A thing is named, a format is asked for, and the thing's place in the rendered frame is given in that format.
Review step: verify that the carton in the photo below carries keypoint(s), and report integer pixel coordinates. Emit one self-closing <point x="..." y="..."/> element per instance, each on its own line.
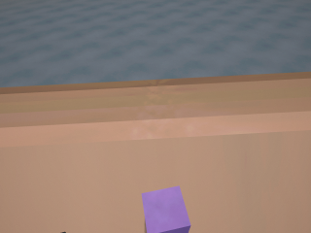
<point x="165" y="211"/>

